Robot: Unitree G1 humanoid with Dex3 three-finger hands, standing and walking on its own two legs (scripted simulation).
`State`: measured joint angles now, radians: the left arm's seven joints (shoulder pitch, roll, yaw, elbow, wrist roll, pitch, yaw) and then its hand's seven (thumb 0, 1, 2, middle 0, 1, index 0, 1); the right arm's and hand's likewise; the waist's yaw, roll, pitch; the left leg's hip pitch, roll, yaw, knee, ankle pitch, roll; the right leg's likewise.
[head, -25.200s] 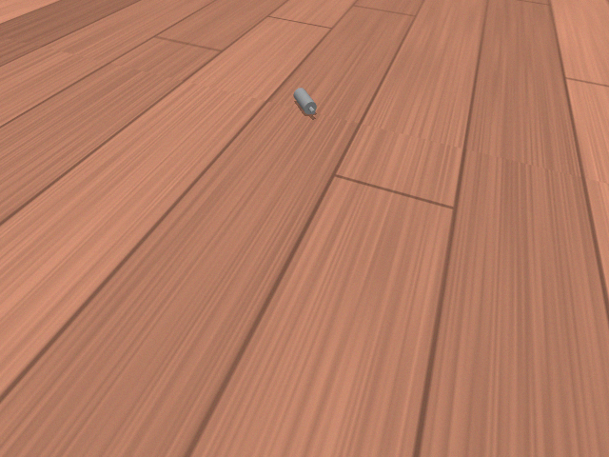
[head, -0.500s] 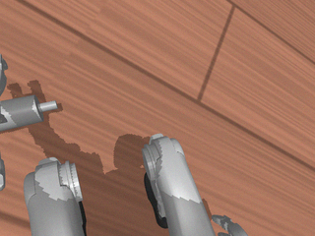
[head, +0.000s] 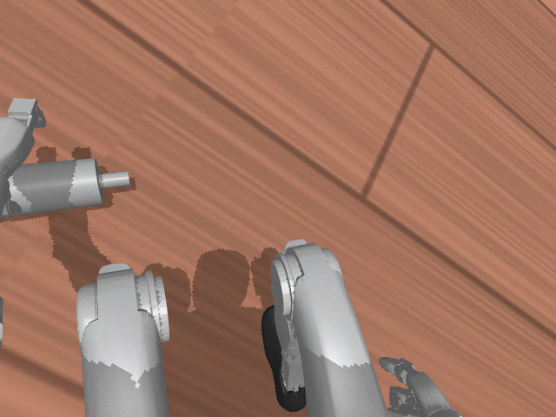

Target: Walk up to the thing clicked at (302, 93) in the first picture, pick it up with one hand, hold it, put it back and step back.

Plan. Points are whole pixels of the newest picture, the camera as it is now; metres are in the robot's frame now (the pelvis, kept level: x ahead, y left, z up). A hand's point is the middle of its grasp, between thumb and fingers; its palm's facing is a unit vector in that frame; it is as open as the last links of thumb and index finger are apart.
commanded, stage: approach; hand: left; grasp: from above
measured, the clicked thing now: (56, 186) +0.47 +0.28 -0.29
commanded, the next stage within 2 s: rest palm in 0.20 s
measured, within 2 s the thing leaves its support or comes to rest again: neither
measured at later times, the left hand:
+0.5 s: hand (6, 193) +0.43 +0.31 -0.20, palm faces -0.50 -0.10 -0.86, open 13.8 cm
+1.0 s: hand (30, 184) +0.46 +0.30 -0.25, palm faces -0.44 -0.10 -0.89, open 13.8 cm
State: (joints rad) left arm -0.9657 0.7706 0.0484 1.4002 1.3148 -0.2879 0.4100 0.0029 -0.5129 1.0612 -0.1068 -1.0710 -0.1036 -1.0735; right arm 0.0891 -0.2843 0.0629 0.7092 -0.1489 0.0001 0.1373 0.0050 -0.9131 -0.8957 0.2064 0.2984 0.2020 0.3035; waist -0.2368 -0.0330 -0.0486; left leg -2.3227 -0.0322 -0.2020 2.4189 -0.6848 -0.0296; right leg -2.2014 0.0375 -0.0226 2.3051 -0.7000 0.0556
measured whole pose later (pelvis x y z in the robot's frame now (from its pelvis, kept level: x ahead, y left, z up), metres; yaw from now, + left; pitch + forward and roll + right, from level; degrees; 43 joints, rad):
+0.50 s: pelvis +0.00 +0.00 -0.01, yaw -1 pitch +32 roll -11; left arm -0.94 0.85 0.11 1.51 1.29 -0.31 0.40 0.00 -0.49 0.99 -0.09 -1.08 -0.10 -1.07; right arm 0.18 -0.27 0.12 0.74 -0.17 -0.04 0.16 0.01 -0.91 -0.90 0.21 0.30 0.20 0.30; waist -0.27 -0.03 0.01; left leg -2.35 -0.03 -0.21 2.46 -0.67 -0.04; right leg -2.24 0.05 -0.02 2.34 -0.68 0.07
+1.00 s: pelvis +0.00 +0.00 -0.03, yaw -3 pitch +31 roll -12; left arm -1.00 0.90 0.16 1.65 1.31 -0.21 0.57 0.00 -0.48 0.98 -0.08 -1.04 -0.09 -1.04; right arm 0.11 -0.29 0.17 0.73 -0.24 -0.15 0.21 0.00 -0.90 -0.90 0.21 0.30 0.20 0.30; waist -0.33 -0.07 0.07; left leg -2.38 -0.02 -0.25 2.54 -0.72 -0.05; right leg -2.27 0.07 -0.05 2.39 -0.69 0.08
